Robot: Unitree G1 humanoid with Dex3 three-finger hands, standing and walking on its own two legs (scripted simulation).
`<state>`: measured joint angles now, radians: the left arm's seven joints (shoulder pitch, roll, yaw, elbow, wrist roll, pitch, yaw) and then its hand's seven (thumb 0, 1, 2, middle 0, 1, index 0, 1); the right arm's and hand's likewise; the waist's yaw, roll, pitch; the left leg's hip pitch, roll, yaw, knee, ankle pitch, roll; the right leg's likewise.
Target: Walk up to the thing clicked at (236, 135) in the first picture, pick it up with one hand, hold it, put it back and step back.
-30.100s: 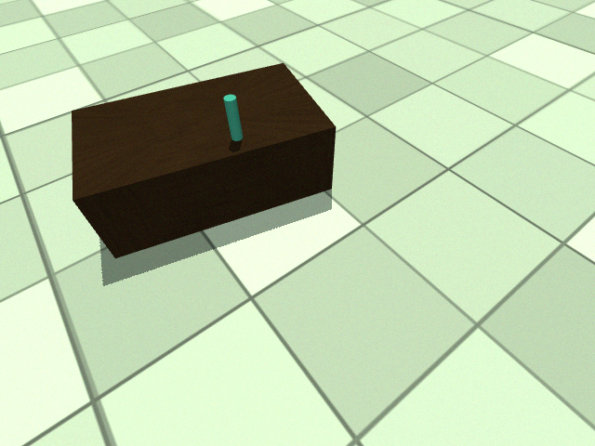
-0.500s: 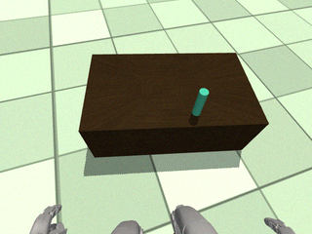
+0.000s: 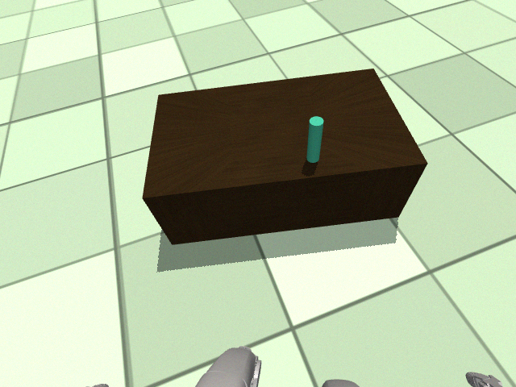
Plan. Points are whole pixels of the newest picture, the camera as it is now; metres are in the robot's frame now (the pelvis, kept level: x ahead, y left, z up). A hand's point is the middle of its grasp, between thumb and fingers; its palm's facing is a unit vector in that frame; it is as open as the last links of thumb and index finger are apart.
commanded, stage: step back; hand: right
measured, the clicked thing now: (314, 140) +0.87 -0.13 -0.31
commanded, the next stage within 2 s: stand in 1.66 s
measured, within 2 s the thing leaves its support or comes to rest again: neither
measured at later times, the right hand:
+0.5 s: hand out of the picture -0.03 -0.30 -0.15, palm faces -0.07 +0.91 -0.41, open 7.4 cm
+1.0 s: hand out of the picture -0.16 -0.29 -0.15, palm faces -0.11 +0.93 -0.35, open 7.4 cm
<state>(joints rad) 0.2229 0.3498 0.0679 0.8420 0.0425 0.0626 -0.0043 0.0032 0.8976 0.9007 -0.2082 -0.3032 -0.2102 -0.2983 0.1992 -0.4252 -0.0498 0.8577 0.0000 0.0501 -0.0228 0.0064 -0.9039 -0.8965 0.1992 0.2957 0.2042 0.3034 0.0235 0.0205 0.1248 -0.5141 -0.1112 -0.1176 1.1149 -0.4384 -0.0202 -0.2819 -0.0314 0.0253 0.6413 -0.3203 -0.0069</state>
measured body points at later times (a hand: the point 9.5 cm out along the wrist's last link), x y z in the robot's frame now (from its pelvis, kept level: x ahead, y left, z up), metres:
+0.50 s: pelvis -0.18 -0.04 -0.02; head -0.13 -0.04 +0.43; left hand -0.09 +0.28 -0.13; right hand -0.02 -0.35 -0.12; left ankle -0.07 +0.11 -0.73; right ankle -0.19 -0.16 -0.73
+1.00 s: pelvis -0.23 -0.03 +0.00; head -0.22 -0.03 +0.45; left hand -0.21 +0.30 -0.12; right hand -0.16 -0.33 -0.12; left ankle -0.24 +0.10 -0.73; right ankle -0.20 -0.15 -0.71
